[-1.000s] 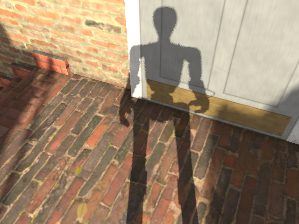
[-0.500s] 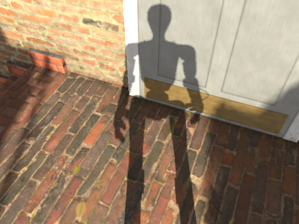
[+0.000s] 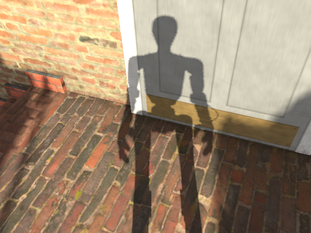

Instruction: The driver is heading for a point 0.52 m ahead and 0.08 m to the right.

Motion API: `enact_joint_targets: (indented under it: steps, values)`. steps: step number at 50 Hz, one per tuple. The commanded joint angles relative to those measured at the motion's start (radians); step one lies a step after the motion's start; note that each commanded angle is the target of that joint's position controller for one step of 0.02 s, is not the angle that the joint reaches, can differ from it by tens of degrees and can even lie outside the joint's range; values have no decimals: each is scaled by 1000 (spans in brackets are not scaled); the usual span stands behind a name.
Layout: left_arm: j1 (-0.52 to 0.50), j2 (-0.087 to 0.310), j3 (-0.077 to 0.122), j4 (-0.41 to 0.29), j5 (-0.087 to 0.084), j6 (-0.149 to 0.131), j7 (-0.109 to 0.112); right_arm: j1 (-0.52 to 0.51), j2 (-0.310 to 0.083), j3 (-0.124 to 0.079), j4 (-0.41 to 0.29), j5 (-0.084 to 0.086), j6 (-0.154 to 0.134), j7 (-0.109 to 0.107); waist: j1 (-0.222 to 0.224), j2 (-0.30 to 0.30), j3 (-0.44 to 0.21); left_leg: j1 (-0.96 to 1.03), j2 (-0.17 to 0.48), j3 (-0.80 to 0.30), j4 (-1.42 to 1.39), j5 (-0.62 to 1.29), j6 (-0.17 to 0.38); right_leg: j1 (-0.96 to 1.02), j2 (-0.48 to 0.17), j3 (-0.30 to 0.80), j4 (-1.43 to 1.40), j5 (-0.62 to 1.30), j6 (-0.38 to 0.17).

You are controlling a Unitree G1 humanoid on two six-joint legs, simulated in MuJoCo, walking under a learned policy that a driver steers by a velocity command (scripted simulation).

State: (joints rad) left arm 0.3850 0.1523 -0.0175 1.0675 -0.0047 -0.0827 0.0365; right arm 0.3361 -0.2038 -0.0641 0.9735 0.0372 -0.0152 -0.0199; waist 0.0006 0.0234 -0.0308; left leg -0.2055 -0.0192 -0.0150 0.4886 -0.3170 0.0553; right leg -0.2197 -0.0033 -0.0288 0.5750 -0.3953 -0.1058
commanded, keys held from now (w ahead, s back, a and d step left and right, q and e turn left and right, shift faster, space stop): w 0.50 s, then w+e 0.14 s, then no key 0.36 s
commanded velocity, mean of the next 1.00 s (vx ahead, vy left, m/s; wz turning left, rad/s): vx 0.37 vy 0.00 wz -0.07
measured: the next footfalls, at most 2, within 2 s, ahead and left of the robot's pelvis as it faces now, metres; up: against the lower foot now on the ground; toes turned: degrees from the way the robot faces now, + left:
left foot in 0.46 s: +0.39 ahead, +0.14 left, +0.00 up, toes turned +3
right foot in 0.92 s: +0.63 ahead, -0.08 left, +0.00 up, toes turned -6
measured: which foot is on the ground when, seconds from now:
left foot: down 0.00-0.00, up 0.02-0.44, down 0.46-0.94, up 0.96-1.00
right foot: down 0.00-0.48, up 0.50-0.90, down 0.92-1.00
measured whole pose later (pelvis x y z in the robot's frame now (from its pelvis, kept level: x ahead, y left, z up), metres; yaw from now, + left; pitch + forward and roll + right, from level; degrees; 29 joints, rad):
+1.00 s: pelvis +0.48 +0.03 -0.01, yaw -4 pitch +1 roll +2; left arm 0.11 0.23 0.03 0.78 0.04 -0.05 0.01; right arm 0.19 -0.27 -0.02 0.95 -0.01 -0.06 0.01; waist -0.03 0.01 0.06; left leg -0.19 -0.04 0.03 0.81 -0.52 -0.01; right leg -0.45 -0.01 -0.02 0.50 -0.07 -0.05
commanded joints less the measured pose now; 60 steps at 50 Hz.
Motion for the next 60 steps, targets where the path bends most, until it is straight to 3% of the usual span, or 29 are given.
enact_joint_targets:
  steps: [1, 2, 3, 5, 8, 13, 18, 20, 22, 23, 24, 25, 26, 27, 28, 29, 31, 35, 40, 44, 46, 47, 48, 49, 50, 51, 53, 56, 60]
  values:
    - [350, 84, 26, 82, 11, -10, -9, -268, -28, 1, -138, -6, -34, 14, 176, -200, 71, -480, 5, 22, 241, -153, 30, 379, -168, 275, -277, -82, -48]
    - [341, 206, 49, 47, -2, -13, -16, -240, -33, -1, -154, -13, -45, 17, 146, -305, 97, -622, -29, 36, 427, -193, 9, 362, -324, 596, -423, -313, -143]
    - [265, 230, 59, 25, 14, -28, -17, -237, -46, 1, -147, 10, -52, 16, 118, -289, 159, -680, 20, -32, 574, -179, 20, 255, -390, 766, -498, -496, -201]
    - [129, 147, 36, -20, 2, -40, -23, -205, -75, -1, -133, 5, -66, 19, 57, -138, 207, -711, 91, -44, 671, -47, 25, 211, -328, 598, -488, -304, -151]
    - [164, 75, 15, -20, -8, -34, -23, -246, -95, -17, -133, -17, -79, 20, 69, -118, 182, -649, 121, -1, 530, 121, 2, 236, -223, 335, -493, 62, -78]
    - [218, 138, 24, -35, 1, -22, -15, -401, -11, 14, -196, 1, -62, 46, 105, -108, 192, -505, 79, 63, 242, 287, -43, 194, -187, 182, -507, 313, -85]
    - [236, 173, 40, -42, -9, -12, -20, -517, -51, 22, -274, 6, -78, 76, 98, -133, 227, -448, 67, 66, 80, 308, 5, 277, -233, 139, -499, 482, -78]
    - [205, 197, 51, -59, -4, -6, -21, -495, -95, 7, -286, 4, -87, 74, 51, -152, 164, -333, 34, 79, 38, 279, 35, 329, -248, 113, -409, 785, -44]
    - [163, 228, 62, -65, 6, 11, -14, -227, -174, -35, -226, 4, -85, 50, -104, -194, -24, 4, -27, 110, 48, 280, 81, 303, -218, 60, -119, 1154, -5]
    - [136, 221, 57, -91, 13, 13, -14, -15, -227, -57, -170, 2, -74, 34, -195, -164, -158, 337, 61, 9, 75, 281, 115, 98, -182, 54, 127, 999, 29]
    - [241, 82, 23, -109, 19, -1, -23, 146, -319, -77, -125, -32, -66, 26, -156, 124, -339, 719, 338, -433, 4, 60, 252, -289, -4, 32, 540, 411, 92]
    - [255, 65, 19, -88, -8, -35, -31, 145, -265, -55, -109, -38, -63, 29, -134, 252, -424, 684, 435, -792, -224, -63, 298, -403, 83, 175, 797, -122, 89]
    - [163, 135, 45, -112, -42, -49, -42, 45, -175, -27, -118, -31, -68, 35, -110, 175, -216, 528, 398, -650, -232, -112, 242, -530, 10, 192, 890, -84, 67]
    - [67, 162, 54, -137, -53, -52, -37, -46, -127, -11, -132, -27, -75, 40, -80, 77, -95, 347, 370, -461, -235, -15, 200, -534, -45, 147, 882, -1, 52]
    - [18, 172, 61, -157, -44, -50, -26, -137, -101, 0, -144, -34, -84, 46, -27, -15, -37, 177, 330, -340, -276, 106, 155, -468, -94, 131, 805, 93, 51]
    - [22, 156, 72, -156, -38, -33, -19, -171, -67, 11, -136, -45, -98, 52, 10, 8, -12, 90, 288, -235, -310, 161, 125, -413, -128, 134, 746, 139, 46]
    - [56, 103, 69, -154, -23, 5, -18, -182, -67, 7, -113, -56, -117, 57, 36, 62, 27, -18, 248, -119, -354, 245, 126, -351, -157, 132, 705, 170, 40]
    - [-45, 133, 84, -227, 3, 29, -12, -140, -120, 10, -60, -62, -125, 36, 66, 37, 116, -111, 205, 44, -375, 622, 154, -394, -137, 98, 541, 278, 71]
    - [-235, 109, 61, -308, 16, 20, -50, -88, -193, 11, -51, -54, -104, 11, 9, 9, 66, 7, 184, 102, -335, 770, 134, -271, -90, 29, 106, 504, 92]
    - [-249, 172, 72, -348, 29, 42, -40, -109, -212, 0, -44, -29, -80, 11, 24, 27, 14, 212, 251, 64, -190, 834, 101, -266, -76, 63, -12, 378, 56]
    - [-138, 237, 97, -320, 40, 21, -31, -112, -221, -7, -60, -30, -57, 7, 74, -9, -58, 276, 161, 73, 18, 894, 41, -91, -14, 16, -195, 512, 18]
    - [-46, 301, 111, -290, 52, 15, -19, -90, -195, 6, -80, -57, -55, 6, 82, -84, -177, 142, 99, 85, 194, 690, 0, 176, -98, 98, -114, 947, -13]
    - [-17, 327, 108, -269, 67, 24, -9, 36, -77, 45, -76, -80, -57, 21, 10, -310, -285, -198, -6, 67, 469, 0, -66, 509, -327, 367, -53, 1283, -201]
    - [9, 228, 86, -263, 58, 29, -18, 27, -89, 47, -35, -61, -50, 36, 29, -278, -365, -232, -20, -55, 616, -367, -90, 494, -381, 471, -103, 1222, -255]
    - [-57, 210, 78, -284, 38, 31, -26, -31, -153, 36, -42, -33, -40, 45, 29, -184, -291, -274, 20, -87, 663, -375, -87, 400, -343, 418, -146, 1012, -217]
    - [-147, 178, 66, -299, 24, 33, -29, -83, -147, 38, -51, -31, -22, 37, 4, -116, -212, -273, 56, -73, 630, -328, -97, 289, -289, 340, -180, 841, -163]
    - [-294, 196, 66, -321, 19, 36, -26, -142, -138, 43, -72, -59, 16, 8, -42, -115, -80, -173, 84, -50, 449, -250, -130, 24, -236, 243, -255, 645, -99]
    - [-287, 235, 73, -314, 48, 48, -19, -119, -126, 46, -73, -64, 42, -24, -38, -135, -98, -39, 44, -6, 341, -148, -145, -97, -219, 203, -285, 540, -99]
    - [-290, 210, 64, -290, 29, 54, -14, -106, -120, 45, -61, -65, 48, -23, -46, -142, -71, 87, 31, 23, 116, 96, -92, -203, -176, 166, -311, 76, -28]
